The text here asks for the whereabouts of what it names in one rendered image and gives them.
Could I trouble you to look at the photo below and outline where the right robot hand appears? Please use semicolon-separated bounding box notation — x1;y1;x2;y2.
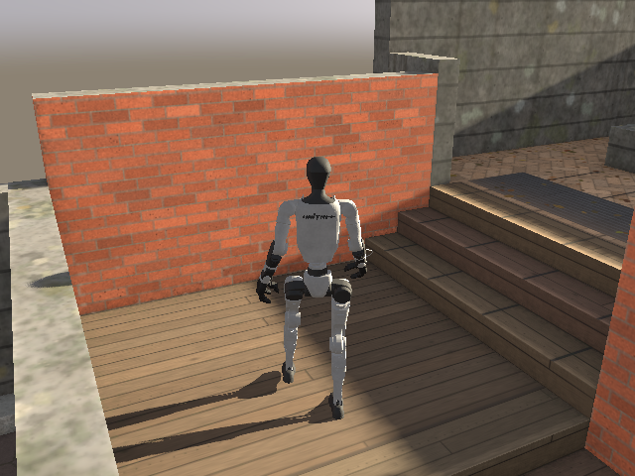
344;262;367;279

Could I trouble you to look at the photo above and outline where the robot right forearm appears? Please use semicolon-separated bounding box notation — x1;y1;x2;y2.
352;237;367;268

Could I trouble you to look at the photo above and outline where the left robot upper arm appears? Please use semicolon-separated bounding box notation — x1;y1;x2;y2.
272;199;298;256

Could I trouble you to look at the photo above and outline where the right robot upper arm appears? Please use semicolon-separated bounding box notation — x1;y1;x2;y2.
338;199;363;252

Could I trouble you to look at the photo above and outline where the right robot foot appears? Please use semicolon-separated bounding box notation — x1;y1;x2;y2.
328;392;344;419

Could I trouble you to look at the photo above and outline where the robot right thigh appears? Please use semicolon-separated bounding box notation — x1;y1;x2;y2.
329;279;352;354

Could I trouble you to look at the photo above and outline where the robot left forearm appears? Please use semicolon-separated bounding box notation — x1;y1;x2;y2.
259;240;282;284

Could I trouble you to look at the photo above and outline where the left robot hand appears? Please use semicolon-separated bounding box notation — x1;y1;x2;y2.
256;279;279;303

